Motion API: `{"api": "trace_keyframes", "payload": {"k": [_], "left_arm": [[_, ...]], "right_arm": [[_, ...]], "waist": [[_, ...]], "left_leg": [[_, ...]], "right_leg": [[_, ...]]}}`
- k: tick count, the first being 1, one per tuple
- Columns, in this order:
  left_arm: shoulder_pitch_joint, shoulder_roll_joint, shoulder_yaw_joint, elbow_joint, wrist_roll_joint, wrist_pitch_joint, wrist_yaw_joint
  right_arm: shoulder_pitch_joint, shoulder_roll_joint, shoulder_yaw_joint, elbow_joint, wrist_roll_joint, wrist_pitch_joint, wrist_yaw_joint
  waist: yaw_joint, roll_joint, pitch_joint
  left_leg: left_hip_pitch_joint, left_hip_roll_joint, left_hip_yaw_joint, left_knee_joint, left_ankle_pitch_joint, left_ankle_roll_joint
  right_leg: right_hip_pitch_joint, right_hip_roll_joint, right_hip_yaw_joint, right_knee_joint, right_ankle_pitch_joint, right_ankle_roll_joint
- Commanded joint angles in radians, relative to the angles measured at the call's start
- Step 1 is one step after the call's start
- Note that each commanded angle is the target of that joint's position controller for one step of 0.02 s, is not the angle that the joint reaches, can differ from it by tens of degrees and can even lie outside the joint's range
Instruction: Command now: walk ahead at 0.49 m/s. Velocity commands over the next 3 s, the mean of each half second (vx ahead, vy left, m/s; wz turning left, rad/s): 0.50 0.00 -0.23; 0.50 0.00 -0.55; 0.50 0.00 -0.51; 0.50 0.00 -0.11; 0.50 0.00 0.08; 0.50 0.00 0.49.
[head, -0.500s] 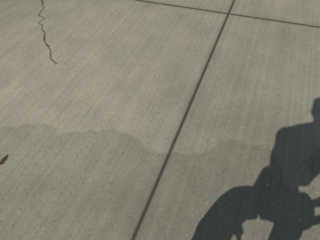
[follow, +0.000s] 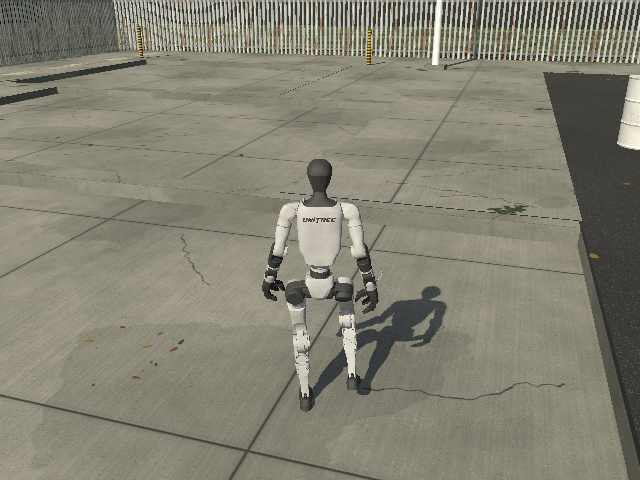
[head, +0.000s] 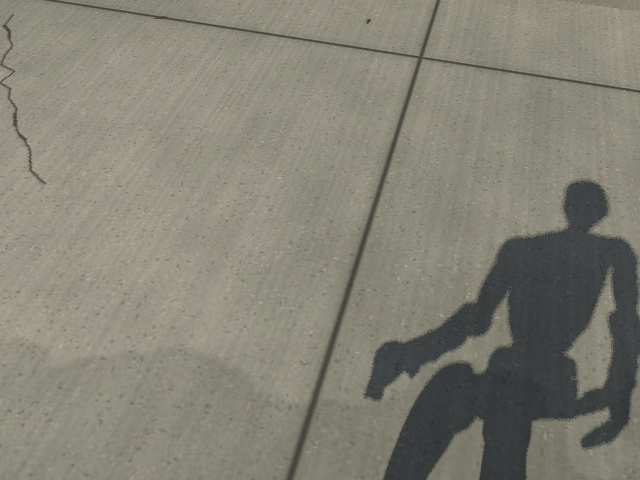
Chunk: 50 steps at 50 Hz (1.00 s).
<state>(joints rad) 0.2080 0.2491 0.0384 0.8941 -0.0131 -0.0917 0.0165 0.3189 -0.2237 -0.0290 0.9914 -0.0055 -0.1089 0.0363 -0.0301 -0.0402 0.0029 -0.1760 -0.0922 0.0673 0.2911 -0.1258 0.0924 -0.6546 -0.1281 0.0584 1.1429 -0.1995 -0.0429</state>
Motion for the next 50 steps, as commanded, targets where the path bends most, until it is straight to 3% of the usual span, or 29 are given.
{"api": "trace_keyframes", "payload": {"k": [1, 6, 11, 13, 14, 15, 16, 17, 18, 19, 20, 21, 23, 25, 27, 32, 36, 39, 40, 41, 42, 43, 44, 45, 46, 47, 48, 50], "left_arm": [[0.035, 0.047, 0.014, -0.042, 0.013, 0.004, 0.008], [-0.156, 0.029, 0.006, -0.092, 0.001, -0.009, -0.009], [-0.249, 0.041, 0.001, -0.142, -0.012, -0.011, -0.045], [-0.226, 0.06, 0.006, -0.155, -0.013, -0.015, -0.058], [-0.162, 0.08, 0.017, -0.144, -0.012, -0.016, -0.061], [-0.019, 0.117, 0.042, -0.102, -0.009, -0.016, -0.06], [0.175, 0.198, 0.075, -0.056, -0.009, -0.013, -0.054], [0.279, 0.308, 0.102, -0.038, -0.004, -0.008, -0.053], [0.284, 0.223, 0.076, -0.043, -0.003, -0.009, -0.055], [0.216, 0.176, 0.063, -0.059, 0.001, -0.011, -0.052], [0.121, 0.152, 0.055, -0.09, 0.004, -0.009, -0.051], [0.06, 0.125, 0.046, -0.112, 0.008, -0.006, -0.054], [0.023, 0.095, 0.036, -0.129, 0.015, -0.006, -0.054], [0.055, 0.123, 0.045, -0.125, 0.005, -0.009, -0.044], [0.102, 0.15, 0.054, -0.116, 0.0, -0.008, -0.027], [0.18, 0.154, 0.057, -0.102, -0.006, 0.003, -0.004], [0.217, 0.153, 0.061, -0.086, -0.014, 0.013, 0.001], [0.188, 0.166, 0.069, -0.101, -0.009, 0.028, 0.012], [0.171, 0.158, 0.067, -0.111, -0.008, 0.033, 0.012], [0.149, 0.13, 0.057, -0.129, -0.003, 0.035, 0.008], [0.138, 0.082, 0.038, -0.155, 0.014, 0.033, 0.003], [0.297, 0.005, 0.015, -0.178, -0.015, 0.019, -0.003], [0.308, 0.11, 0.03, -0.152, -0.033, 0.017, 0.002], [0.2, 0.171, 0.046, -0.162, -0.028, 0.023, 0.002], [0.145, 0.164, 0.049, -0.174, -0.018, 0.028, 0.004], [0.108, 0.149, 0.052, -0.187, -0.006, 0.029, 0.002], [0.112, 0.13, 0.053, -0.194, -0.009, 0.035, -0.004], [0.113, 0.088, 0.048, -0.207, -0.017, 0.048, -0.011]], "right_arm": [[-0.037, -0.131, -0.02, -0.053, 0.001, -0.017, -0.02], [0.062, -0.164, -0.026, -0.031, 0.019, -0.001, -0.037], [0.107, -0.174, -0.036, 0.002, 0.019, 0.017, -0.041], [0.084, -0.188, -0.043, 0.0, 0.019, 0.027, -0.043], [0.056, -0.196, -0.045, -0.009, 0.018, 0.032, -0.044], [0.039, -0.183, -0.04, -0.019, 0.011, 0.04, -0.046], [0.038, -0.159, -0.027, -0.049, -0.006, 0.041, -0.052], [0.126, -0.044, 0.014, -0.077, -0.018, 0.013, -0.036], [0.105, -0.096, 0.005, -0.065, -0.001, -0.026, -0.025], [0.006, -0.172, -0.015, -0.104, 0.032, -0.05, -0.017], [-0.058, -0.176, -0.015, -0.123, 0.034, -0.059, -0.022], [-0.087, -0.171, -0.021, -0.128, 0.016, -0.056, -0.03], [-0.078, -0.152, -0.03, -0.142, 0.003, -0.03, -0.038], [-0.082, -0.13, -0.031, -0.155, -0.007, -0.009, -0.045], [-0.165, -0.125, -0.033, -0.189, -0.01, -0.001, -0.051], [-0.356, -0.099, -0.026, -0.253, 0.003, -0.012, -0.042], [-0.426, -0.123, -0.029, -0.296, 0.011, -0.025, -0.026], [-0.385, -0.16, -0.041, -0.297, 0.014, -0.041, -0.019], [-0.316, -0.173, -0.05, -0.28, 0.012, -0.045, -0.021], [-0.198, -0.203, -0.065, -0.254, 0.003, -0.049, -0.028], [-0.026, -0.261, -0.08, -0.237, -0.006, -0.047, -0.036], [0.053, -0.327, -0.098, -0.211, -0.011, -0.03, -0.035], [0.026, -0.23, -0.078, -0.227, 0.006, -0.026, -0.031], [-0.024, -0.162, -0.062, -0.245, 0.01, -0.022, -0.033], [-0.079, -0.151, -0.054, -0.251, 0.005, -0.016, -0.031], [-0.111, -0.134, -0.049, -0.244, 0.001, -0.012, -0.029], [-0.123, -0.125, -0.045, -0.238, -0.008, -0.012, -0.029], [-0.119, -0.131, -0.05, -0.222, -0.004, -0.019, -0.025]], "waist": [[0.046, 0.079, 0.055], [-0.023, 0.081, 0.057], [-0.047, 0.093, 0.078], [-0.019, 0.106, 0.06], [0.024, 0.114, 0.018], [0.092, 0.099, -0.066], [0.157, 0.02, -0.187], [0.124, -0.241, -0.299], [0.132, -0.191, -0.355], [0.123, -0.141, -0.223], [0.096, -0.043, -0.148], [0.063, 0.03, -0.096], [0.011, 0.0, -0.071], [0.001, -0.01, -0.054], [0.019, -0.007, -0.02], [0.081, -0.05, 0.013], [0.098, -0.052, 0.023], [0.063, -0.073, 0.01], [0.029, -0.081, -0.019], [-0.027, -0.066, -0.102], [-0.096, 0.032, -0.253], [-0.021, 0.39, -0.369], [-0.031, 0.312, -0.314], [-0.052, 0.183, -0.18], [-0.031, 0.093, -0.099], [-0.013, 0.088, -0.04], [0.011, 0.118, -0.024], [0.021, 0.143, -0.012]], "left_leg": [[-0.098, 0.281, -0.214, -0.209, 0.064, 0.17], [0.016, 0.271, -0.162, -0.189, 0.074, 0.123], [0.216, 0.35, -0.132, -0.121, 0.08, 0.1], [0.26, 0.366, -0.107, -0.052, 0.203, 0.079], [0.254, 0.352, -0.074, 0.034, 0.381, 0.06], [0.22, 0.304, -0.021, 0.217, 0.551, 0.034], [0.038, 0.249, 0.039, 0.509, 0.463, -0.01], [-0.425, 0.061, 0.041, 0.907, -0.044, -0.088], [-0.571, 0.05, -0.139, 1.042, -0.394, -0.064], [-0.654, 0.107, -0.164, 1.073, -0.325, -0.037], [-0.627, 0.154, -0.152, 1.024, -0.232, -0.029], [-0.576, 0.186, -0.143, 0.946, -0.174, -0.035], [-0.461, 0.213, -0.147, 0.84, -0.131, -0.053], [-0.448, 0.199, -0.128, 0.765, -0.089, -0.084], [-0.49, 0.185, -0.122, 0.634, 0.0, -0.113], [-0.427, 0.123, -0.121, 0.3, 0.231, -0.116], [-0.39, 0.106, -0.148, 0.2, 0.217, -0.105], [-0.301, 0.099, -0.15, 0.161, 0.101, -0.082], [-0.203, 0.089, -0.131, 0.133, 0.079, -0.064], [-0.015, 0.12, -0.142, 0.124, 0.077, -0.03], [0.263, 0.283, -0.292, 0.151, 0.028, 0.029], [0.592, 0.507, -0.743, 0.077, -0.121, 0.192], [0.554, 0.525, -0.839, 0.03, -0.298, 0.18], [0.416, 0.481, -0.674, 0.014, -0.275, 0.129], [0.273, 0.437, -0.534, -0.007, -0.158, 0.1], [0.169, 0.396, -0.446, -0.036, -0.064, 0.09], [0.104, 0.364, -0.368, -0.065, -0.016, 0.078], [0.053, 0.34, -0.268, -0.111, 0.052, 0.088]], "right_leg": [[-0.032, -0.043, 0.001, -0.134, 0.153, 0.029], [-0.001, 0.01, -0.044, -0.464, 0.308, 0.04], [-0.043, 0.027, -0.047, -0.567, 0.195, -0.006], [0.013, 0.053, -0.069, -0.588, 0.098, -0.045], [0.124, 0.089, -0.099, -0.606, 0.082, -0.067], [0.315, 0.138, -0.132, -0.626, 0.096, -0.094], [0.605, 0.054, 0.017, -0.622, 0.127, -0.147], [0.993, -0.175, 0.525, -0.72, -0.043, -0.323], [1.061, -0.22, 0.738, -0.851, -0.094, -0.331], [0.96, -0.186, 0.6, -0.851, -0.048, -0.27], [0.814, -0.146, 0.46, -0.857, 0.06, -0.242], [0.678, -0.11, 0.367, -0.879, 0.16, -0.227], [0.538, -0.053, 0.283, -0.924, 0.256, -0.215], [0.481, -0.031, 0.23, -0.943, 0.32, -0.227], [0.465, -0.021, 0.212, -0.958, 0.326, -0.228], [0.449, 0.019, 0.202, -0.948, 0.175, -0.17], [0.528, -0.016, 0.282, -0.882, 0.147, -0.158], [0.574, -0.039, 0.347, -0.797, 0.196, -0.143], [0.568, -0.016, 0.349, -0.742, 0.254, -0.131], [0.525, 0.043, 0.318, -0.608, 0.31, -0.104], [0.384, 0.116, 0.231, -0.328, 0.167, -0.067], [0.008, 0.251, 0.12, -0.024, -0.354, -0.003], [-0.122, 0.163, 0.149, 0.128, -0.379, 0.0], [-0.147, 0.126, 0.134, 0.159, -0.285, 0.005], [-0.107, 0.084, 0.098, 0.139, -0.202, 0.014], [-0.082, 0.057, 0.089, 0.092, -0.152, 0.017], [-0.037, 0.029, 0.083, 0.063, -0.122, 0.015], [-0.015, 0.013, 0.053, 0.036, -0.092, 0.018]]}}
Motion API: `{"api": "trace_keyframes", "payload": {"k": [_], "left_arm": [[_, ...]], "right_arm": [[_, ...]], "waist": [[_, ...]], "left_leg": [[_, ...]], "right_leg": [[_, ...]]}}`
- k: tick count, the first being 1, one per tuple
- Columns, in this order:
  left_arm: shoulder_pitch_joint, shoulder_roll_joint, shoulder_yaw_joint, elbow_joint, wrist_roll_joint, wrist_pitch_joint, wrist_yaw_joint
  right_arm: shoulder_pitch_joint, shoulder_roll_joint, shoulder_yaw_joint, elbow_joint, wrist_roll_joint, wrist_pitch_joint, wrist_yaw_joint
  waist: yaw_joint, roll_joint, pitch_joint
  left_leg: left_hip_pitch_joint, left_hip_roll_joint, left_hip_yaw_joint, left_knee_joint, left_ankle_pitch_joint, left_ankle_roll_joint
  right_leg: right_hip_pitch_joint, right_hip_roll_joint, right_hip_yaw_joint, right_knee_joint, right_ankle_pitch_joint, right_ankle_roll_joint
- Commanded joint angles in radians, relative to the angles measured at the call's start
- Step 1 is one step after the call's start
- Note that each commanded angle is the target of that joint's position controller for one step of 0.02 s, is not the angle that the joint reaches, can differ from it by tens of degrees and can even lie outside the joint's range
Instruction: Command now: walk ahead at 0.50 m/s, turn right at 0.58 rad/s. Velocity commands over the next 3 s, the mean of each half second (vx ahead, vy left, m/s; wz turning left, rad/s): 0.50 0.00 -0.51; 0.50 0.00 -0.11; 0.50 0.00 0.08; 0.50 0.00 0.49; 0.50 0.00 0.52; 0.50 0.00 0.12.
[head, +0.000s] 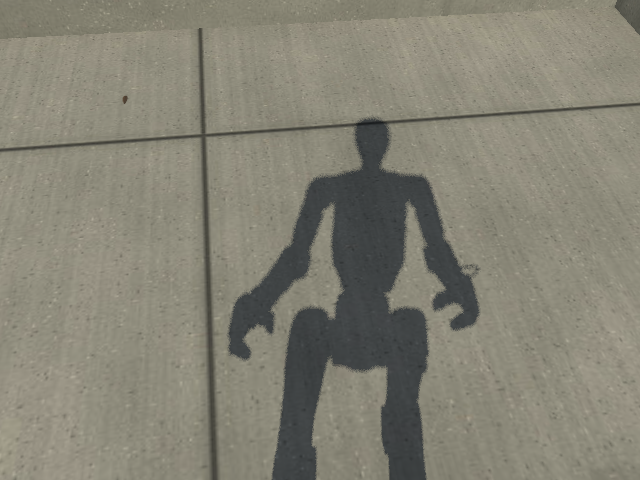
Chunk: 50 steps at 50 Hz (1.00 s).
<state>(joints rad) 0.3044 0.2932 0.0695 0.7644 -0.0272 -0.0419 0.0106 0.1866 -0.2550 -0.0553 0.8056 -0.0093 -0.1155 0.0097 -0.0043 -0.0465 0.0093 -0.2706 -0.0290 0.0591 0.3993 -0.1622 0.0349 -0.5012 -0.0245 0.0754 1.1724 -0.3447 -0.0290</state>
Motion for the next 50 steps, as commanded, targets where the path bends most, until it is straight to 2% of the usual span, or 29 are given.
{"api": "trace_keyframes", "payload": {"k": [1, 5, 9, 13, 14, 16, 17, 18, 19, 20, 21, 22, 23, 24, 25, 26, 29, 31, 34, 38, 40, 43, 44, 45, 46, 47, 48, 49, 50], "left_arm": [[0.003, 0.037, 0.015, -0.091, -0.002, 0.002, -0.006], [-0.07, 0.031, 0.013, -0.135, 0.002, 0.004, -0.012], [-0.198, 0.013, 0.002, -0.177, 0.004, -0.007, -0.038], [-0.307, 0.01, -0.003, -0.236, 0.0, -0.005, -0.063], [-0.315, 0.017, -0.001, -0.248, -0.001, -0.004, -0.069], [-0.284, 0.041, 0.012, -0.258, 0.006, 0.0, -0.072], [-0.219, 0.065, 0.026, -0.248, 0.01, 0.002, -0.07], [-0.065, 0.103, 0.052, -0.206, 0.01, 0.003, -0.063], [0.109, 0.168, 0.082, -0.157, 0.01, 0.009, -0.044], [0.118, 0.29, 0.095, -0.15, 0.008, 0.003, -0.032], [0.176, 0.213, 0.072, -0.161, 0.013, -0.008, -0.035], [0.131, 0.168, 0.055, -0.148, 0.024, -0.019, -0.042], [0.057, 0.143, 0.046, -0.15, 0.018, -0.024, -0.042], [-0.015, 0.106, 0.033, -0.156, 0.019, -0.027, -0.043], [-0.055, 0.078, 0.023, -0.163, 0.027, -0.031, -0.043], [-0.07, 0.074, 0.021, -0.163, 0.029, -0.037, -0.043], [-0.055, 0.101, 0.027, -0.132, 0.026, -0.057, -0.037], [-0.027, 0.106, 0.028, -0.108, 0.026, -0.057, -0.026], [0.008, 0.112, 0.027, -0.08, 0.022, -0.05, -0.015], [0.073, 0.135, 0.032, -0.032, 0.014, -0.045, -0.012], [0.095, 0.139, 0.034, -0.009, 0.011, -0.038, -0.01], [0.088, 0.154, 0.04, 0.01, 0.007, -0.025, -0.002], [0.073, 0.161, 0.042, 0.011, 0.008, -0.021, 0.0], [0.054, 0.16, 0.039, 0.01, 0.01, -0.015, 0.001], [0.056, 0.129, 0.025, 0.004, 0.019, -0.012, 0.004], [0.167, 0.041, -0.004, -0.02, 0.03, -0.025, -0.001], [0.187, 0.018, -0.015, -0.005, 0.017, -0.044, -0.006], [0.101, 0.116, 0.008, -0.02, -0.007, -0.057, -0.012], [0.01, 0.126, 0.008, -0.048, -0.016, -0.063, -0.014]], "right_arm": [[0.018, -0.112, -0.029, -0.028, 0.003, -0.017, 0.002], [0.04, -0.15, -0.042, -0.004, 0.004, -0.014, -0.003], [0.069, -0.174, -0.043, 0.011, 0.008, 0.002, -0.01], [0.125, -0.206, -0.049, 0.034, 0.023, 0.026, -0.013], [0.128, -0.214, -0.052, 0.037, 0.028, 0.034, -0.014], [0.126, -0.239, -0.058, 0.038, 0.035, 0.045, -0.019], [0.126, -0.254, -0.061, 0.04, 0.038, 0.051, -0.022], [0.113, -0.251, -0.057, 0.04, 0.041, 0.057, -0.026], [0.12, -0.216, -0.041, 0.029, 0.027, 0.051, -0.028], [0.226, -0.065, 0.01, -0.021, -0.012, 0.026, -0.008], [0.169, -0.138, 0.0, -0.007, 0.026, -0.011, 0.008], [0.053, -0.191, -0.019, -0.044, 0.066, -0.022, 0.013], [0.018, -0.172, -0.011, -0.056, 0.059, -0.025, 0.009], [0.011, -0.168, -0.013, -0.044, 0.036, -0.02, 0.001], [0.04, -0.17, -0.019, -0.035, 0.027, -0.007, 0.001], [0.068, -0.158, -0.02, -0.026, 0.026, 0.008, 0.002], [0.059, -0.118, -0.015, -0.027, 0.012, 0.036, -0.004], [-0.008, -0.106, -0.011, -0.048, 0.007, 0.039, -0.007], [-0.096, -0.086, -0.004, -0.068, 0.011, 0.031, 0.003], [-0.213, -0.078, 0.004, -0.103, 0.022, 0.021, 0.02], [-0.247, -0.086, 0.004, -0.122, 0.024, 0.016, 0.032], [-0.219, -0.109, -0.002, -0.129, 0.023, 0.007, 0.045], [-0.173, -0.125, -0.01, -0.118, 0.022, 0.005, 0.044], [-0.068, -0.15, -0.026, -0.088, 0.019, 0.004, 0.039], [0.092, -0.201, -0.047, -0.046, 0.013, 0.005, 0.03], [0.222, -0.299, -0.069, -0.032, -0.007, 0.007, 0.022], [0.275, -0.26, -0.061, -0.008, 0.011, 0.013, 0.028], [0.221, -0.201, -0.041, -0.018, 0.025, 0.014, 0.028], [0.148, -0.171, -0.031, -0.033, 0.022, 0.019, 0.023]], "waist": [[-0.003, 0.141, -0.011], [-0.012, 0.111, -0.002], [-0.059, 0.102, 0.029], [-0.091, 0.102, 0.07], [-0.084, 0.108, 0.073], [-0.045, 0.139, 0.035], [0.002, 0.155, -0.011], [0.093, 0.135, -0.089], [0.168, 0.069, -0.183], [0.057, -0.215, -0.278], [0.124, -0.125, -0.435], [0.135, -0.064, -0.281], [0.092, -0.015, -0.185], [0.053, 0.019, -0.122], [0.014, 0.004, -0.1], [-0.009, -0.001, -0.092], [-0.025, 0.009, -0.048], [-0.006, 0.007, -0.016], [0.031, -0.005, 0.009], [0.08, -0.015, 0.05], [0.086, -0.019, 0.063], [0.055, -0.041, 0.046], [0.027, -0.053, 0.017], [-0.033, -0.048, -0.048], [-0.098, -0.018, -0.166], [-0.085, 0.18, -0.342], [-0.095, 0.349, -0.438], [-0.109, 0.242, -0.297], [-0.093, 0.17, -0.177]], "left_leg": [[0.144, 0.28, -0.226, -0.233, 0.13, 0.155], [0.186, 0.287, -0.104, -0.249, 0.273, 0.161], [0.219, 0.268, 0.013, -0.241, 0.284, 0.129], [0.318, 0.308, 0.057, -0.21, 0.307, 0.113], [0.343, 0.318, 0.07, -0.187, 0.359, 0.104], [0.362, 0.322, 0.104, -0.08, 0.651, 0.088], [0.36, 0.319, 0.117, 0.028, 0.808, 0.082], [0.306, 0.291, 0.144, 0.211, 0.856, 0.061], [0.083, 0.253, 0.149, 0.468, 0.636, 0.025], [-0.385, 0.08, 0.112, 0.849, -0.317, -0.034], [-0.471, 0.043, -0.115, 0.992, -0.427, -0.026], [-0.546, 0.088, -0.126, 1.002, -0.341, -0.013], [-0.522, 0.132, -0.117, 0.923, -0.252, -0.005], [-0.467, 0.164, -0.112, 0.852, -0.201, -0.011], [-0.394, 0.186, -0.122, 0.808, -0.165, -0.015], [-0.35, 0.191, -0.122, 0.78, -0.14, -0.022], [-0.356, 0.188, -0.108, 0.68, -0.054, -0.055], [-0.409, 0.186, -0.107, 0.574, 0.051, -0.071], [-0.404, 0.162, -0.094, 0.377, 0.222, -0.068], [-0.387, 0.124, -0.075, 0.213, 0.285, -0.052], [-0.412, 0.113, -0.078, 0.167, 0.236, -0.031], [-0.357, 0.093, -0.07, 0.119, 0.127, 0.012], [-0.279, 0.068, -0.046, 0.109, 0.093, 0.029], [-0.127, 0.031, -0.011, 0.085, 0.099, 0.053], [0.128, 0.07, -0.046, 0.117, 0.146, 0.093], [0.542, 0.33, -0.419, 0.13, 0.104, 0.231], [0.679, 0.429, -0.797, -0.058, -0.1, 0.318], [0.589, 0.401, -0.727, -0.099, -0.25, 0.263], [0.444, 0.368, -0.591, -0.115, -0.25, 0.223]], "right_leg": [[-0.187, -0.098, 0.034, -0.01, 0.076, 0.007], [-0.251, -0.104, 0.033, -0.155, 0.228, 0.02], [-0.215, -0.088, -0.033, -0.37, 0.387, 0.007], [-0.222, -0.068, -0.093, -0.485, 0.33, -0.017], [-0.211, -0.058, -0.108, -0.504, 0.286, -0.03], [-0.096, -0.001, -0.157, -0.529, 0.178, -0.068], [0.011, 0.04, -0.178, -0.545, 0.134, -0.093], [0.226, 0.084, -0.189, -0.627, 0.202, -0.128], [0.545, 0.022, -0.066, -0.64, 0.255, -0.172], [0.912, -0.277, 0.468, -0.681, 0.196, -0.341], [0.945, -0.363, 0.726, -0.834, 0.121, -0.393], [0.844, -0.322, 0.551, -0.845, 0.211, -0.332], [0.687, -0.277, 0.408, -0.846, 0.298, -0.293], [0.547, -0.236, 0.308, -0.864, 0.385, -0.264], [0.451, -0.205, 0.248, -0.895, 0.43, -0.252], [0.397, -0.192, 0.224, -0.929, 0.429, -0.249], [0.323, -0.179, 0.142, -0.995, 0.485, -0.258], [0.333, -0.164, 0.099, -1.014, 0.488, -0.245], [0.356, -0.134, 0.039, -1.02, 0.435, -0.205], [0.413, -0.162, 0.04, -1.009, 0.343, -0.192], [0.484, -0.194, 0.055, -0.975, 0.36, -0.187], [0.557, -0.228, 0.071, -0.909, 0.47, -0.158], [0.565, -0.219, 0.061, -0.856, 0.599, -0.145], [0.551, -0.18, 0.028, -0.733, 0.759, -0.123], [0.448, -0.123, -0.017, -0.523, 0.738, -0.09], [0.087, -0.004, -0.064, -0.13, 0.369, -0.02], [-0.142, 0.106, 0.02, 0.086, -0.222, 0.007], [-0.258, 0.04, 0.075, 0.175, -0.2, -0.007], [-0.282, -0.015, 0.037, 0.154, -0.113, -0.019]]}}
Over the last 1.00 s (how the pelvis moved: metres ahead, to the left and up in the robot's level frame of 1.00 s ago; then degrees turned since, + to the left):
0.56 -0.10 0.00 -25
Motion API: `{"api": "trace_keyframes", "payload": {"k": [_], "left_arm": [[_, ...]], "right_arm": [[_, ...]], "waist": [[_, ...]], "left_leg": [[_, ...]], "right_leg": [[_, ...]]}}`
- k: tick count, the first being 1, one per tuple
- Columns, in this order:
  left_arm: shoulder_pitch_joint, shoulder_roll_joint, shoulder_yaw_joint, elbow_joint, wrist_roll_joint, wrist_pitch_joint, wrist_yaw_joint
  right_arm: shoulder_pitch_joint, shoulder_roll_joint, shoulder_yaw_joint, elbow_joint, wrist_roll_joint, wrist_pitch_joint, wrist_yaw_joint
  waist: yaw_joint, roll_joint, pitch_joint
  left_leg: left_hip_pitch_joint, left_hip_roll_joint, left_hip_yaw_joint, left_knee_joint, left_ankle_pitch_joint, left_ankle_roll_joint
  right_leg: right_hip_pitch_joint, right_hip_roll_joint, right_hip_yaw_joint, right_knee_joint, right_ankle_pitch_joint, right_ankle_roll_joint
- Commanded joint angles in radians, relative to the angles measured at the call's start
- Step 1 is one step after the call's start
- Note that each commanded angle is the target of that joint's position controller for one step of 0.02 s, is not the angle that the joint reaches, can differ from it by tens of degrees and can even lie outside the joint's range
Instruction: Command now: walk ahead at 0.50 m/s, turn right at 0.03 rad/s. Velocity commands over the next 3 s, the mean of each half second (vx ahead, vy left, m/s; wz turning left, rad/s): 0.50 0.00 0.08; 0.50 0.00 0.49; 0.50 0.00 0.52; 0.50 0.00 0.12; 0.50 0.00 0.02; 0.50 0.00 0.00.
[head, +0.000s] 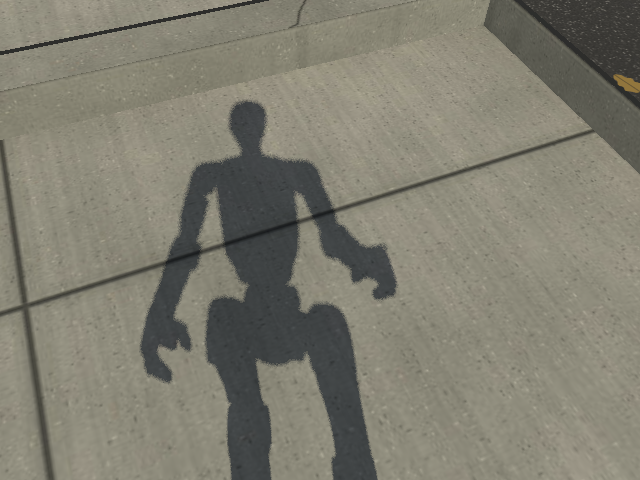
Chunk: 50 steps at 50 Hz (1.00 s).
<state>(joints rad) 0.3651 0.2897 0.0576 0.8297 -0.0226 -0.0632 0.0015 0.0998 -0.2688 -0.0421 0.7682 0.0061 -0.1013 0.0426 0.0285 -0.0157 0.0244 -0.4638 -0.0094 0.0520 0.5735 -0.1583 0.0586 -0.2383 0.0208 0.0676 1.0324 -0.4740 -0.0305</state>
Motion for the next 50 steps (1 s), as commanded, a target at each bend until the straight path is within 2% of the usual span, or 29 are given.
{"api": "trace_keyframes", "payload": {"k": [1, 2, 3, 5, 8, 12, 15, 17, 20, 21, 22, 23, 24, 25, 26, 27, 28, 29, 30, 32, 34, 37, 40, 44, 46, 47, 48, 49, 50], "left_arm": [[-0.097, 0.121, 0.019, -0.122, -0.006, -0.04, -0.002], [-0.094, 0.117, 0.026, -0.119, 0.008, -0.031, 0.002], [-0.065, 0.1, 0.026, -0.109, 0.01, -0.02, 0.003], [-0.035, 0.069, 0.021, -0.095, 0.012, -0.004, 0.007], [-0.121, 0.059, 0.018, -0.121, 0.021, 0.0, 0.013], [-0.244, 0.028, 0.007, -0.144, 0.018, -0.014, 0.0], [-0.348, 0.019, 0.001, -0.173, 0.011, -0.023, -0.014], [-0.401, 0.023, 0.001, -0.195, 0.008, -0.032, -0.027], [-0.385, 0.058, 0.011, -0.201, 0.007, -0.048, -0.04], [-0.341, 0.074, 0.018, -0.19, 0.008, -0.052, -0.039], [-0.239, 0.102, 0.034, -0.16, 0.011, -0.056, -0.033], [-0.079, 0.157, 0.058, -0.121, 0.023, -0.058, -0.023], [0.063, 0.251, 0.08, -0.107, 0.044, -0.053, -0.012], [0.095, 0.231, 0.074, -0.096, 0.038, -0.043, -0.016], [0.052, 0.147, 0.051, -0.099, 0.029, -0.04, -0.012], [-0.017, 0.113, 0.038, -0.103, 0.021, -0.039, -0.009], [-0.083, 0.085, 0.029, -0.103, 0.023, -0.04, -0.011], [-0.13, 0.06, 0.022, -0.1, 0.027, -0.044, -0.013], [-0.159, 0.053, 0.022, -0.095, 0.033, -0.05, -0.014], [-0.182, 0.061, 0.028, -0.08, 0.035, -0.061, -0.013], [-0.175, 0.078, 0.036, -0.061, 0.039, -0.066, -0.007], [-0.157, 0.101, 0.044, -0.038, 0.039, -0.058, 0.005], [-0.128, 0.131, 0.052, -0.022, 0.031, -0.046, 0.014], [-0.083, 0.162, 0.065, 0.007, 0.008, -0.021, 0.015], [-0.095, 0.186, 0.073, 0.01, -0.001, -0.007, 0.017], [-0.105, 0.202, 0.078, 0.007, -0.007, 0.0, 0.018], [-0.122, 0.209, 0.079, 0.004, -0.013, 0.009, 0.019], [-0.127, 0.192, 0.071, 0.001, -0.013, 0.012, 0.019], [-0.101, 0.117, 0.044, -0.023, 0.028, 0.004, 0.019]], "right_arm": [[0.168, -0.134, -0.035, -0.004, -0.003, 0.007, -0.009], [0.129, -0.107, -0.026, -0.011, -0.013, 0.002, -0.008], [0.111, -0.1, -0.024, -0.011, -0.018, -0.001, -0.006], [0.117, -0.112, -0.027, 0.001, -0.012, -0.011, -0.007], [0.153, -0.143, -0.036, 0.026, -0.009, -0.012, -0.02], [0.203, -0.155, -0.037, 0.049, 0.001, 0.002, -0.034], [0.268, -0.167, -0.039, 0.078, 0.01, 0.013, -0.036], [0.301, -0.168, -0.04, 0.094, 0.014, 0.026, -0.038], [0.291, -0.189, -0.05, 0.099, 0.02, 0.042, -0.049], [0.276, -0.197, -0.054, 0.097, 0.021, 0.046, -0.051], [0.254, -0.192, -0.051, 0.092, 0.021, 0.048, -0.052], [0.251, -0.149, -0.036, 0.081, 0.01, 0.046, -0.051], [0.313, -0.054, -0.008, 0.048, -0.004, 0.033, -0.048], [0.373, -0.032, 0.003, 0.048, 0.013, 0.015, -0.044], [0.299, -0.14, -0.028, 0.048, 0.04, 0.012, -0.043], [0.229, -0.155, -0.035, 0.027, 0.042, 0.014, -0.044], [0.2, -0.144, -0.037, 0.024, 0.032, 0.02, -0.047], [0.205, -0.129, -0.043, 0.026, 0.025, 0.032, -0.047], [0.227, -0.107, -0.044, 0.029, 0.028, 0.047, -0.045], [0.226, -0.073, -0.042, 0.02, 0.028, 0.069, -0.045], [0.193, -0.067, -0.044, -0.002, 0.021, 0.08, -0.047], [0.126, -0.054, -0.04, -0.028, 0.017, 0.075, -0.033], [0.016, -0.037, -0.03, -0.066, 0.013, 0.068, -0.011], [-0.074, -0.049, -0.029, -0.121, 0.014, 0.072, 0.009], [-0.062, -0.07, -0.04, -0.138, 0.013, 0.075, 0.015], [-0.02, -0.09, -0.051, -0.136, 0.013, 0.078, 0.014], [0.085, -0.122, -0.071, -0.114, 0.016, 0.081, 0.012], [0.254, -0.182, -0.106, -0.067, 0.019, 0.084, 0.0], [0.373, -0.287, -0.138, -0.042, 0.023, 0.093, -0.024]], "waist": [[-0.093, 0.076, -0.097], [-0.058, 0.087, -0.065], [-0.033, 0.105, -0.056], [-0.014, 0.106, -0.051], [-0.027, 0.077, -0.019], [-0.071, 0.074, 0.002], [-0.114, 0.07, 0.03], [-0.124, 0.071, 0.047], [-0.087, 0.097, 0.035], [-0.057, 0.11, 0.012], [0.004, 0.104, -0.047], [0.072, 0.078, -0.176], [0.087, -0.105, -0.35], [0.072, -0.288, -0.454], [0.086, -0.177, -0.315], [0.069, -0.132, -0.193], [0.039, -0.085, -0.124], [0.007, -0.097, -0.073], [-0.02, -0.115, -0.054], [-0.042, -0.097, -0.025], [-0.045, -0.066, -0.004], [-0.029, -0.048, 0.013], [0.013, -0.028, 0.043], [0.036, -0.027, 0.074], [0.009, -0.047, 0.051], [-0.021, -0.065, 0.013], [-0.086, -0.065, -0.047], [-0.171, -0.035, -0.135], [-0.187, 0.15, -0.211]], "left_leg": [[0.477, 0.308, -0.477, -0.321, -0.167, 0.182], [0.376, 0.274, -0.412, -0.349, -0.088, 0.169], [0.315, 0.251, -0.368, -0.376, -0.037, 0.167], [0.265, 0.234, -0.295, -0.416, 0.058, 0.183], [0.286, 0.23, -0.224, -0.446, 0.175, 0.19], [0.327, 0.188, -0.131, -0.449, 0.209, 0.147], [0.371, 0.202, -0.132, -0.432, 0.178, 0.144], [0.423, 0.226, -0.164, -0.396, 0.18, 0.146], [0.475, 0.261, -0.22, -0.321, 0.222, 0.126], [0.473, 0.26, -0.228, -0.277, 0.283, 0.116], [0.448, 0.222, -0.204, -0.168, 0.4, 0.094], [0.339, 0.161, -0.164, 0.039, 0.374, 0.059], [-0.005, 0.033, -0.085, 0.415, 0.052, -0.008], [-0.213, -0.032, -0.152, 0.622, -0.447, -0.029], [-0.298, 0.028, -0.195, 0.715, -0.398, -0.025], [-0.318, 0.071, -0.166, 0.71, -0.304, -0.021], [-0.281, 0.105, -0.154, 0.673, -0.227, -0.025], [-0.236, 0.132, -0.159, 0.63, -0.173, -0.029], [-0.182, 0.147, -0.158, 0.614, -0.14, -0.034], [-0.173, 0.153, -0.15, 0.595, -0.095, -0.046], [-0.216, 0.157, -0.16, 0.539, -0.026, -0.057], [-0.232, 0.15, -0.141, 0.369, 0.119, -0.061], [-0.21, 0.137, -0.079, 0.211, 0.199, -0.048], [-0.234, 0.121, -0.035, 0.106, 0.118, -0.011], [-0.172, 0.081, 0.011, 0.084, 0.021, 0.024], [-0.095, 0.042, 0.045, 0.086, -0.032, 0.045], [0.045, -0.006, 0.076, 0.06, -0.046, 0.072], [0.299, -0.057, 0.075, 0.001, 0.012, 0.11], [0.579, 0.121, -0.218, -0.025, 0.054, 0.177]], "right_leg": [[-0.513, -0.103, 0.017, 0.224, 0.096, -0.017], [-0.453, -0.138, 0.022, 0.157, 0.15, -0.015], [-0.396, -0.151, 0.021, 0.13, 0.181, -0.01], [-0.367, -0.158, 0.006, 0.083, 0.215, 0.006], [-0.447, -0.169, -0.001, -0.049, 0.344, 0.036], [-0.433, -0.145, -0.033, -0.295, 0.54, 0.041], [-0.411, -0.117, -0.053, -0.418, 0.575, 0.04], [-0.419, -0.099, -0.048, -0.474, 0.539, 0.036], [-0.349, -0.077, -0.033, -0.542, 0.448, 0.013], [-0.273, -0.062, -0.045, -0.557, 0.417, 0.002], [-0.115, -0.039, -0.068, -0.595, 0.419, -0.021], [0.154, -0.094, -0.029, -0.553, 0.45, -0.063], [0.558, -0.347, 0.284, -0.53, 0.415, -0.17], [0.664, -0.464, 0.612, -0.663, 0.245, -0.248], [0.557, -0.425, 0.523, -0.7, 0.138, -0.204], [0.417, -0.395, 0.384, -0.729, 0.159, -0.171], [0.288, -0.355, 0.288, -0.768, 0.215, -0.155], [0.19, -0.32, 0.201, -0.81, 0.268, -0.144], [0.123, -0.302, 0.139, -0.845, 0.302, -0.139], [0.069, -0.295, 0.042, -0.887, 0.399, -0.15], [0.073, -0.295, -0.03, -0.903, 0.47, -0.157], [0.11, -0.279, -0.13, -0.909, 0.514, -0.145], [0.146, -0.284, -0.2, -0.911, 0.517, -0.134], [0.28, -0.326, -0.239, -0.861, 0.571, -0.113], [0.325, -0.334, -0.267, -0.772, 0.795, -0.093], [0.335, -0.33, -0.281, -0.687, 0.971, -0.081], [0.318, -0.309, -0.304, -0.531, 1.101, -0.064], [0.217, -0.263, -0.328, -0.302, 1.067, -0.028], [-0.069, -0.199, -0.33, 0.039, 0.57, 0.026]]}}
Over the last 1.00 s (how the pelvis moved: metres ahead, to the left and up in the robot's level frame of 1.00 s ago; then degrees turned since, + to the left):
0.53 -0.10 -0.02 -17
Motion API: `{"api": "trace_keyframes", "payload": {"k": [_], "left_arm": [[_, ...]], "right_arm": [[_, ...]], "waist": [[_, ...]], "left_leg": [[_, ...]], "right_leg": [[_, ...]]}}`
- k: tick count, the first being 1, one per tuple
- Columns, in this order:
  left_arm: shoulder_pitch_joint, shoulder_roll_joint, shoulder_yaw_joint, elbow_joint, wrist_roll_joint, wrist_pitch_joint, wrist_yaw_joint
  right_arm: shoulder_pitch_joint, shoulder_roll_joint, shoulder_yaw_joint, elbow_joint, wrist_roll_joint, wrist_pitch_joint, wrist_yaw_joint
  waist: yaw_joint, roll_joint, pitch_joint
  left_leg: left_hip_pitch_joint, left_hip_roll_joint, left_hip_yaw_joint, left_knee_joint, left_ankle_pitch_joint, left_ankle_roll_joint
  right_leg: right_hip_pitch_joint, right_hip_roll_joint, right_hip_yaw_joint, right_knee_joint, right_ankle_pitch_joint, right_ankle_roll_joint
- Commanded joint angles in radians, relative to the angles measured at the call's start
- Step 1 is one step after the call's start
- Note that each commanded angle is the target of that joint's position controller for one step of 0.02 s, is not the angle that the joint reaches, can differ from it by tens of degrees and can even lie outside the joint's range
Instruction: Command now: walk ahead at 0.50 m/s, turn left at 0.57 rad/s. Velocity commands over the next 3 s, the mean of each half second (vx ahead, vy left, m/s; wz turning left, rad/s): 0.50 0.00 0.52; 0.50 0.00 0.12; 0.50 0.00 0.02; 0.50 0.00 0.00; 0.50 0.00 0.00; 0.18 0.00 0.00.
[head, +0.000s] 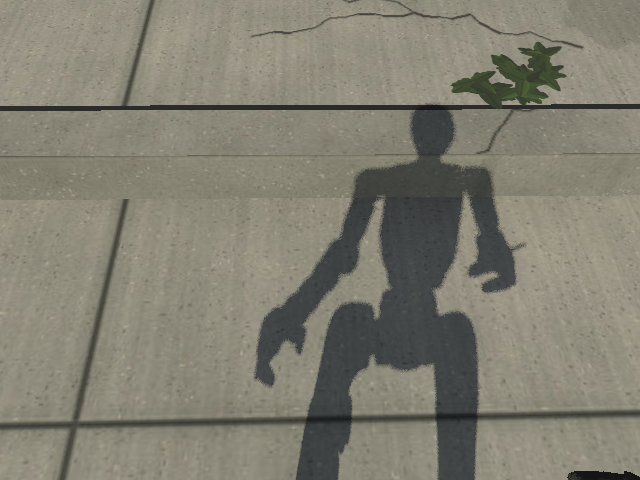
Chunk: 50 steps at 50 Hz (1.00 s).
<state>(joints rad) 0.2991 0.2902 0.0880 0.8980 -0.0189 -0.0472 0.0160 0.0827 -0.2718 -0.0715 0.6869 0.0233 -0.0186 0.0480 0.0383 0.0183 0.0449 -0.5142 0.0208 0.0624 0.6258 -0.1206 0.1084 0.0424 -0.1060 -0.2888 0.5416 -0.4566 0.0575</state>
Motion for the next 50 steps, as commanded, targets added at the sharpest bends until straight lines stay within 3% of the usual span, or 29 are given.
{"api": "trace_keyframes", "payload": {"k": [1, 2, 3, 4, 5, 6, 9, 11, 15, 19, 22, 24, 25, 26, 27, 28, 29, 30, 31, 33, 38, 39, 40, 42, 45, 47, 48, 49, 50], "left_arm": [[0.014, 0.019, -0.019, -0.149, 0.032, -0.046, -0.004], [-0.095, 0.117, -0.003, -0.16, -0.008, -0.083, -0.018], [-0.15, 0.127, -0.001, -0.181, -0.032, -0.099, -0.024], [-0.151, 0.115, -0.004, -0.169, -0.014, -0.104, -0.017], [-0.147, 0.127, 0.005, -0.157, 0.014, -0.1, -0.008], [-0.128, 0.131, 0.01, -0.151, 0.02, -0.086, -0.01], [-0.138, 0.097, 0.005, -0.163, 0.034, -0.057, -0.01], [-0.212, 0.078, -0.002, -0.188, 0.036, -0.051, -0.008], [-0.343, 0.051, -0.017, -0.226, 0.024, -0.06, -0.023], [-0.393, 0.072, -0.017, -0.247, 0.015, -0.077, -0.045], [-0.359, 0.099, -0.008, -0.245, 0.016, -0.089, -0.053], [-0.206, 0.138, 0.015, -0.204, 0.025, -0.098, -0.046], [-0.051, 0.183, 0.027, -0.185, 0.039, -0.1, -0.041], [0.085, 0.269, 0.053, -0.146, 0.045, -0.089, -0.042], [0.11, 0.193, 0.036, -0.121, 0.007, -0.083, -0.052], [0.048, 0.131, 0.017, -0.134, -0.002, -0.078, -0.049], [-0.013, 0.11, 0.006, -0.149, 0.012, -0.068, -0.044], [-0.054, 0.088, -0.004, -0.148, 0.021, -0.063, -0.044], [-0.073, 0.072, -0.013, -0.149, 0.03, -0.065, -0.041], [-0.069, 0.074, -0.015, -0.138, 0.026, -0.068, -0.04], [-0.025, 0.142, 0.001, -0.106, 0.008, -0.062, -0.028], [0.041, 0.11, -0.007, -0.061, 0.037, -0.053, -0.04], [0.051, 0.108, -0.006, -0.055, 0.036, -0.048, -0.047], [0.071, 0.113, -0.004, -0.047, 0.032, -0.042, -0.051], [0.089, 0.139, 0.002, -0.033, 0.038, -0.035, -0.042], [0.088, 0.147, 0.003, -0.023, 0.038, -0.028, -0.033], [0.094, 0.13, -0.004, -0.018, 0.037, -0.025, -0.031], [0.083, 0.087, -0.021, -0.049, 0.034, -0.026, -0.031], [0.187, -0.007, -0.043, -0.082, 0.013, -0.028, -0.034]], "right_arm": [[0.314, -0.349, -0.105, -0.001, 0.003, -0.007, -0.025], [0.33, -0.257, -0.078, -0.013, -0.002, -0.024, -0.012], [0.305, -0.207, -0.064, -0.005, -0.007, -0.038, -0.011], [0.243, -0.176, -0.054, -0.011, -0.004, -0.045, -0.011], [0.18, -0.14, -0.043, -0.024, -0.009, -0.047, -0.015], [0.148, -0.123, -0.035, -0.042, -0.018, -0.046, -0.021], [0.169, -0.151, -0.042, -0.043, -0.012, -0.052, -0.038], [0.202, -0.17, -0.047, -0.033, -0.009, -0.051, -0.053], [0.25, -0.17, -0.048, -0.017, -0.003, -0.04, -0.065], [0.307, -0.154, -0.044, 0.016, 0.0, -0.036, -0.067], [0.314, -0.154, -0.044, 0.031, -0.007, -0.027, -0.071], [0.288, -0.133, -0.035, 0.024, -0.009, -0.022, -0.068], [0.275, -0.1, -0.018, 0.003, -0.021, -0.024, -0.065], [0.424, -0.037, 0.001, 0.002, -0.001, -0.036, -0.064], [0.425, -0.086, 0.0, 0.012, 0.01, -0.046, -0.065], [0.308, -0.154, -0.017, -0.002, 0.016, -0.049, -0.063], [0.222, -0.151, -0.013, -0.023, 0.007, -0.051, -0.063], [0.169, -0.139, -0.013, -0.038, -0.011, -0.055, -0.059], [0.172, -0.129, -0.016, -0.039, -0.019, -0.055, -0.056], [0.202, -0.09, -0.009, -0.03, -0.013, -0.051, -0.051], [0.068, -0.046, 0.014, -0.071, -0.022, -0.057, -0.047], [0.042, -0.022, 0.032, -0.076, -0.096, -0.034, -0.016], [0.022, -0.004, 0.035, -0.08, -0.09, -0.025, -0.002], [-0.016, -0.027, 0.033, -0.083, -0.067, -0.017, 0.004], [-0.05, -0.071, 0.024, -0.092, -0.064, -0.02, -0.007], [0.036, -0.087, 0.016, -0.061, -0.073, -0.029, -0.019], [0.165, -0.108, 0.005, -0.014, -0.085, -0.041, -0.03], [0.341, -0.171, -0.011, 0.018, -0.105, -0.053, -0.041], [0.386, -0.294, -0.042, 0.03, -0.101, -0.048, -0.047]], "waist": [[-0.081, 0.284, -0.348], [-0.158, 0.127, -0.368], [-0.147, 0.096, -0.243], [-0.099, 0.003, -0.158], [-0.062, 0.001, -0.128], [-0.035, 0.017, -0.112], [-0.022, 0.011, -0.095], [-0.043, 0.014, -0.066], [-0.095, 0.062, -0.037], [-0.122, 0.076, -0.029], [-0.101, 0.11, -0.025], [-0.02, 0.11, -0.105], [0.051, 0.045, -0.244], [0.022, -0.241, -0.388], [0.037, -0.292, -0.366], [0.054, -0.173, -0.201], [0.041, -0.093, -0.125], [0.018, -0.061, -0.05], [-0.011, -0.082, -0.044], [-0.033, -0.114, -0.052], [-0.003, -0.086, -0.033], [-0.01, -0.048, -0.021], [-0.001, -0.094, -0.017], [0.015, -0.12, -0.014], [0.01, -0.111, -0.006], [-0.035, -0.107, -0.036], [-0.088, -0.065, -0.111], [-0.16, 0.029, -0.246], [-0.119, 0.295, -0.336]], "left_leg": [[0.865, 0.298, -0.842, -0.274, -0.216, 0.33], [0.868, 0.315, -0.871, -0.365, -0.265, 0.297], [0.776, 0.286, -0.724, -0.354, -0.211, 0.255], [0.622, 0.238, -0.595, -0.345, -0.095, 0.214], [0.505, 0.199, -0.505, -0.348, 0.008, 0.187], [0.43, 0.173, -0.46, -0.37, 0.072, 0.179], [0.341, 0.144, -0.386, -0.403, 0.21, 0.19], [0.323, 0.121, -0.349, -0.409, 0.217, 0.173], [0.287, 0.072, -0.318, -0.396, 0.086, 0.116], [0.37, 0.119, -0.374, -0.337, 0.044, 0.103], [0.458, 0.16, -0.424, -0.268, 0.135, 0.088], [0.458, 0.099, -0.387, -0.104, 0.357, 0.051], [0.341, 0.046, -0.332, 0.14, 0.272, 0.016], [-0.026, -0.11, -0.222, 0.511, -0.138, -0.074], [-0.205, -0.106, -0.257, 0.654, -0.45, -0.083], [-0.275, -0.052, -0.266, 0.702, -0.382, -0.077], [-0.259, -0.007, -0.219, 0.679, -0.306, -0.073], [-0.244, 0.026, -0.192, 0.606, -0.254, -0.074], [-0.191, 0.06, -0.187, 0.545, -0.213, -0.074], [-0.133, 0.076, -0.159, 0.469, -0.192, -0.083], [-0.14, 0.087, -0.109, 0.18, 0.018, -0.114], [-0.028, 0.05, -0.028, 0.119, 0.059, -0.116], [0.019, 0.035, -0.006, 0.068, 0.102, -0.115], [0.042, 0.033, -0.009, 0.018, 0.134, -0.108], [0.041, 0.026, -0.023, -0.06, 0.035, -0.08], [0.158, -0.009, -0.012, -0.134, -0.043, -0.047], [0.333, -0.023, -0.013, -0.193, -0.037, -0.017], [0.581, 0.151, -0.192, -0.202, -0.11, 0.036], [0.83, 0.407, -0.637, -0.301, -0.182, 0.156]], "right_leg": [[-0.727, 0.153, 0.218, 0.837, -0.143, -0.012], [-0.831, 0.107, 0.387, 0.886, -0.11, -0.039], [-0.884, 0.066, 0.371, 0.846, -0.027, -0.066], [-0.834, 0.018, 0.372, 0.751, 0.055, -0.075], [-0.758, -0.012, 0.375, 0.66, 0.104, -0.071], [-0.696, -0.026, 0.378, 0.622, 0.138, -0.067], [-0.66, -0.009, 0.354, 0.496, 0.211, -0.024], [-0.687, 0.011, 0.347, 0.359, 0.321, 0.001], [-0.612, 0.07, 0.341, 0.081, 0.536, 0.007], [-0.583, 0.082, 0.352, -0.025, 0.561, -0.019], [-0.549, 0.087, 0.34, -0.06, 0.441, -0.063], [-0.33, 0.105, 0.307, -0.11, 0.429, -0.119], [-0.071, -0.025, 0.435, -0.066, 0.447, -0.186], [0.303, -0.236, 0.859, -0.11, 0.288, -0.36], [0.328, -0.293, 1.088, -0.237, 0.042, -0.385], [0.199, -0.257, 0.966, -0.258, -0.032, -0.336], [0.07, -0.214, 0.834, -0.27, 0.03, -0.301], [-0.05, -0.173, 0.747, -0.301, 0.13, -0.295], [-0.114, -0.143, 0.687, -0.32, 0.214, -0.281], [-0.167, -0.111, 0.609, -0.354, 0.322, -0.284], [-0.18, -0.089, 0.461, -0.405, 0.487, -0.283], [-0.251, -0.034, 0.383, -0.409, 0.557, -0.241], [-0.266, -0.008, 0.346, -0.404, 0.562, -0.22], [-0.225, -0.032, 0.355, -0.392, 0.556, -0.208], [-0.1, -0.099, 0.397, -0.334, 0.601, -0.198], [-0.054, -0.104, 0.384, -0.206, 0.763, -0.181], [-0.078, -0.059, 0.341, -0.03, 0.834, -0.165], [-0.226, -0.009, 0.295, 0.239, 0.628, -0.143], [-0.587, 0.165, 0.22, 0.551, 0.014, -0.105]]}}
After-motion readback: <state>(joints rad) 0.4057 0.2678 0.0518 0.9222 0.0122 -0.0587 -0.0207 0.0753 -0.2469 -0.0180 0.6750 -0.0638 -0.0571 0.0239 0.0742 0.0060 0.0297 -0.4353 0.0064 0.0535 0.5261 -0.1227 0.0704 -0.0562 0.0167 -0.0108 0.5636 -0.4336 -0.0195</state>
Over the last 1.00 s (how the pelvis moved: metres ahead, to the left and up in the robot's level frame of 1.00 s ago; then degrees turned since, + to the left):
0.52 0.04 -0.01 21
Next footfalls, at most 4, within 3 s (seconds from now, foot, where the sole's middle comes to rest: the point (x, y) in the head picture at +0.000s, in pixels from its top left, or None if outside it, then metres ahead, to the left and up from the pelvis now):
0.50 right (373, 471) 0.47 -0.07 -0.75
0.98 left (240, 385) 0.64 0.22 -0.75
1.46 right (300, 272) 0.95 0.10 -0.75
1.98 left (221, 237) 1.04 0.31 -0.75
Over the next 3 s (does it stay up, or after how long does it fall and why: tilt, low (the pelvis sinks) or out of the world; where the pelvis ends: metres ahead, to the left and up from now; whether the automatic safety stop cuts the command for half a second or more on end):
stays up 1.40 0.31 0.18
